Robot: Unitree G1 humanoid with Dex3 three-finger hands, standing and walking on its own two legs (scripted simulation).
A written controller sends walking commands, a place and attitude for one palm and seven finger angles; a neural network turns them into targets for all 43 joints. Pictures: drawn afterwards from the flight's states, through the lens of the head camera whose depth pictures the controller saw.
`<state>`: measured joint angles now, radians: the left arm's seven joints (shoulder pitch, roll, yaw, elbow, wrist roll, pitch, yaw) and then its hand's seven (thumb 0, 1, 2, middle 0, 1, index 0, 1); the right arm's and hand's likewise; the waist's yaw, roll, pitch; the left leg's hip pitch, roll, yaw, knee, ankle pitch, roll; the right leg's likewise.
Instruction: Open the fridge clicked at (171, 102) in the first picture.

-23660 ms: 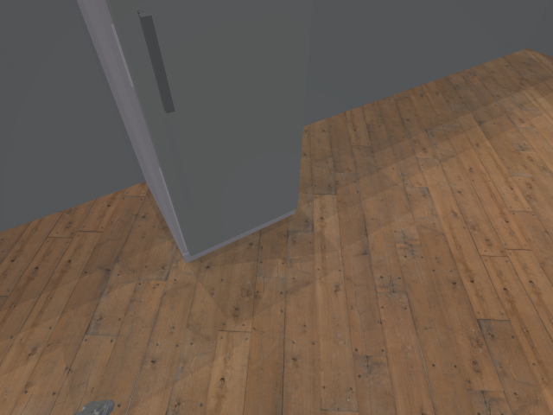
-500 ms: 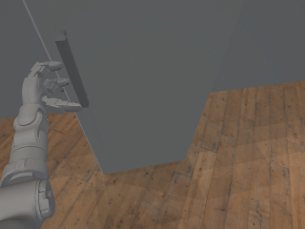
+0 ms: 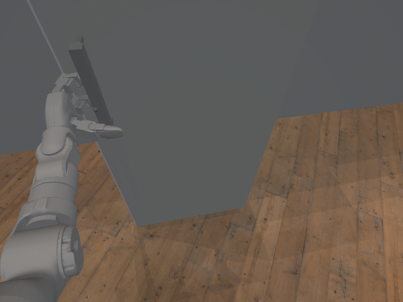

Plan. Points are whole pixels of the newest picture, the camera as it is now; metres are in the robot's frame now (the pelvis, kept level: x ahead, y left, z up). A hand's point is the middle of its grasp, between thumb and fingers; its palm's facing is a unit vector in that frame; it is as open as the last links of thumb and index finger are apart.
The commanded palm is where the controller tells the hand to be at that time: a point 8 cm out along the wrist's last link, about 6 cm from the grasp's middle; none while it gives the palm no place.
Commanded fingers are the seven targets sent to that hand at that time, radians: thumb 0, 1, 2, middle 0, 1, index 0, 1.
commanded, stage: slide the fingers in behind the handle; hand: left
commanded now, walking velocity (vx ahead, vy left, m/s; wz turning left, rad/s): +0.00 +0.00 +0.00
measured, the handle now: (97, 92) +0.51 +0.23 +0.14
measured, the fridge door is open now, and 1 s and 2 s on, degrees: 0 0 0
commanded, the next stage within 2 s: grip the handle and tug to test in 0.84 s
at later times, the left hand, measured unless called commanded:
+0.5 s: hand (102, 110) +0.45 +0.20 +0.14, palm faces +0.20 -0.98 +0.03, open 14.1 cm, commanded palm +0.42 +0.25 +0.14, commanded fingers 0.00 -0.50 0.30 -0.30 -1.20 -0.30 -1.20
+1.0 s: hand (106, 110) +0.45 +0.20 +0.14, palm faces +0.21 -0.98 +0.01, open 14.1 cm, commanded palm +0.42 +0.24 +0.14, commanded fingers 0.00 -0.31 0.38 -0.32 -1.23 -0.32 -1.23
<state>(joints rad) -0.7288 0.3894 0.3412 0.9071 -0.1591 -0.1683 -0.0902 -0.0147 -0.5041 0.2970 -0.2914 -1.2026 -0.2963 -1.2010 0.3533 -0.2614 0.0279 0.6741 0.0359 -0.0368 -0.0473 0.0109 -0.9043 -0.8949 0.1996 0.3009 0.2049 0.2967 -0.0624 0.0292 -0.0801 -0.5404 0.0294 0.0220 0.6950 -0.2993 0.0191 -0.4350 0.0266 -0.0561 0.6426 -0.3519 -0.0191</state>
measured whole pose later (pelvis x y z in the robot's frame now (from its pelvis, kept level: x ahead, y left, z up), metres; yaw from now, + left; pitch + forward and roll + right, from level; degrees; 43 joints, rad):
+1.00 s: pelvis +0.01 +0.00 +0.00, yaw +0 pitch +7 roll -1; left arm -0.68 0.33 0.31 0.84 -0.15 -0.15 -0.01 -0.01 -0.50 0.30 -0.28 -1.20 -0.28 -1.20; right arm 0.35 -0.25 0.01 0.68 0.04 -0.02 -0.04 0.01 -0.90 -0.90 0.20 0.30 0.20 0.30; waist -0.06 0.04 -0.08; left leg -0.50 0.03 0.03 0.67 -0.31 0.02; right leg -0.40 0.03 -0.05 0.62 -0.36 -0.02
